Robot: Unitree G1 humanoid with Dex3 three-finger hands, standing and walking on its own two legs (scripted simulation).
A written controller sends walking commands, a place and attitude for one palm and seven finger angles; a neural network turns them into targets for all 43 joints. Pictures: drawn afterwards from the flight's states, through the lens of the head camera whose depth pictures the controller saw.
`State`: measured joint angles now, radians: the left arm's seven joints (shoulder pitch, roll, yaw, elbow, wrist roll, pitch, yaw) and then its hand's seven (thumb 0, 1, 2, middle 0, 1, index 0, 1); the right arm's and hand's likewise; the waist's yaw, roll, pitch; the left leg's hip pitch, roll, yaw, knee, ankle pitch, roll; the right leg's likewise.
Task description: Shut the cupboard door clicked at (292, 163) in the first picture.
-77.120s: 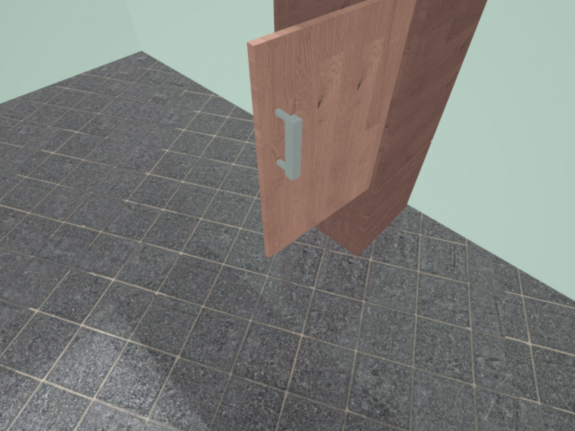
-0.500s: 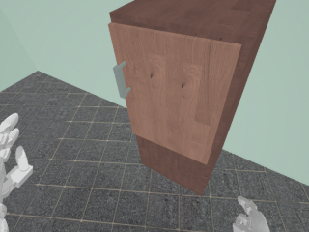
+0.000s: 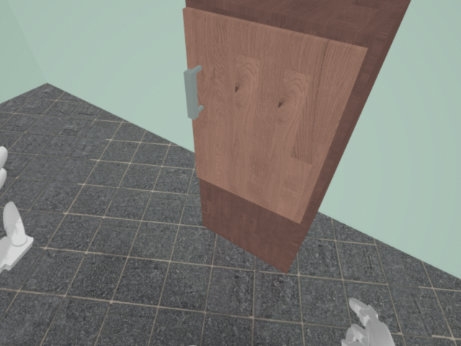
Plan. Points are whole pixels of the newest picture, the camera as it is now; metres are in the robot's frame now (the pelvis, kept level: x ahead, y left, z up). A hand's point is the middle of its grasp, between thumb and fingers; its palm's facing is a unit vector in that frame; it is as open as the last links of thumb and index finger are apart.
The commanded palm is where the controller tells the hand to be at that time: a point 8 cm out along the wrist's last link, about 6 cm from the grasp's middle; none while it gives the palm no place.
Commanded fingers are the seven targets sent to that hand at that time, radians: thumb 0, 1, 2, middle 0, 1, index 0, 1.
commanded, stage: step back with the hand held close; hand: left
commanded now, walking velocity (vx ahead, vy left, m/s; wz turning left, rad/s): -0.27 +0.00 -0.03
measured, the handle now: (195, 92) +0.73 +0.15 +0.06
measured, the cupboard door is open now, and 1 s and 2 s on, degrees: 3 3 3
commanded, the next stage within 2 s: stop stepping back and stand still in 0.42 s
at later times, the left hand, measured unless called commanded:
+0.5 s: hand out of the picture +0.05 +0.30 +0.18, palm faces +0.52 -0.71 -0.47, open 7.4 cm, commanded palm -0.01 +0.32 +0.19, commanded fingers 0.00 0.90 0.90 -0.20 -0.30 -0.20 -0.30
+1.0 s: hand out of the picture -0.08 +0.32 +0.20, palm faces +0.44 -0.80 -0.41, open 7.4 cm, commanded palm -0.13 +0.35 +0.19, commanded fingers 0.00 0.90 0.90 -0.20 -0.30 -0.20 -0.30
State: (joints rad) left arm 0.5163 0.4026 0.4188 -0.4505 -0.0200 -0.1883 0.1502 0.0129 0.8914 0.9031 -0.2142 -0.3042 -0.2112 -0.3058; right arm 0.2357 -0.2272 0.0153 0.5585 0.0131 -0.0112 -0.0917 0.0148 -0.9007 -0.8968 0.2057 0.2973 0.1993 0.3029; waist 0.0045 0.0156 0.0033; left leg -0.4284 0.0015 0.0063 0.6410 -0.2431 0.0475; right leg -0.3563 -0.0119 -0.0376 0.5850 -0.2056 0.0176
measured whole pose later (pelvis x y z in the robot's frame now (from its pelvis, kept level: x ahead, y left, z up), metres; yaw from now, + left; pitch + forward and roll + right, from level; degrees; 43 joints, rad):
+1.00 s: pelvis -0.27 +0.05 +0.01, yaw +0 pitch -1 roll -2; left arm 0.53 0.49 0.41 -0.56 -0.07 -0.15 0.15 0.01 0.89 0.90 -0.21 -0.30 -0.21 -0.31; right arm 0.22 -0.18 0.03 0.65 0.00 -0.04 -0.05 0.01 -0.90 -0.90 0.21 0.30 0.20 0.30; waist 0.03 -0.04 -0.05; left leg -0.61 0.04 0.06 0.97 -0.36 -0.04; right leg -0.15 0.06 -0.07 0.50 -0.31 -0.09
